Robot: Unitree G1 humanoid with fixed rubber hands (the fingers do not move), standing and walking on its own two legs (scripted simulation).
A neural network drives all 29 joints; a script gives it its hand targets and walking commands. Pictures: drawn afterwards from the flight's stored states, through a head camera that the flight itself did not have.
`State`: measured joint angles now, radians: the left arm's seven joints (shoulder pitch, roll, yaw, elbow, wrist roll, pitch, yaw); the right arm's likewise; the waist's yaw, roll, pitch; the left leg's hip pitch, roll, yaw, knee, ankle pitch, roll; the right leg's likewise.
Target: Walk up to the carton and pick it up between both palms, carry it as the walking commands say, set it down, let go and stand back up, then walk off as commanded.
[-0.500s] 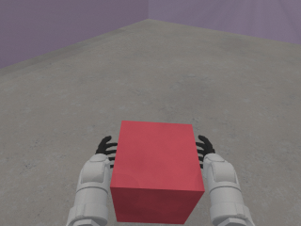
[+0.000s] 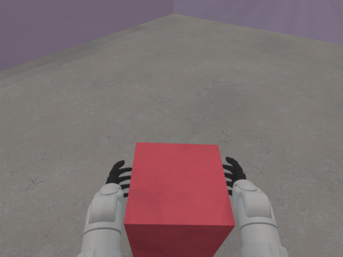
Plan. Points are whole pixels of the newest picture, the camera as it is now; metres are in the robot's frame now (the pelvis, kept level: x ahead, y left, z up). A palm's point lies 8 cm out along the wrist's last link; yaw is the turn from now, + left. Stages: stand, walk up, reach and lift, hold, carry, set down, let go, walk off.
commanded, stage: reach and lift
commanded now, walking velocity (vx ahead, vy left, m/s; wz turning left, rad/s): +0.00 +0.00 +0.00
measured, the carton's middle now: (175, 203) +0.29 +0.00 -0.03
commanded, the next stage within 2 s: hold in 0.46 s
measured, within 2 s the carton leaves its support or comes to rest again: neither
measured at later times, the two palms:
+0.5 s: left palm (111, 191) +0.28 +0.15 +0.04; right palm (237, 189) +0.28 -0.15 +0.04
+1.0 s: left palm (113, 196) +0.27 +0.15 +0.04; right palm (241, 192) +0.27 -0.15 +0.04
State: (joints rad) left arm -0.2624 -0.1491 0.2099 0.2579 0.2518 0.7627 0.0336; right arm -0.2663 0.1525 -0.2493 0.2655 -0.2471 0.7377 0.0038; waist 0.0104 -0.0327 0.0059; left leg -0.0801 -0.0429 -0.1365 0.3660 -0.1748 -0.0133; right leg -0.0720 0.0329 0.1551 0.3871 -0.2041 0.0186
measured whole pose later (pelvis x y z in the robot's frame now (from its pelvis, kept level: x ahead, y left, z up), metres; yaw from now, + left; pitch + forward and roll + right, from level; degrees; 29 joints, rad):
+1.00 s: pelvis -0.01 +0.00 +0.00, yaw +0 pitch -7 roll +0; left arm -0.24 -0.15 0.18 0.25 0.26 0.79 0.03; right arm -0.23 0.15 -0.23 0.25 -0.24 0.76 0.00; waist 0.02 -0.04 0.00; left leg -0.09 -0.04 -0.13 0.40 -0.18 -0.02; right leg -0.08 0.04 0.15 0.42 -0.21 0.02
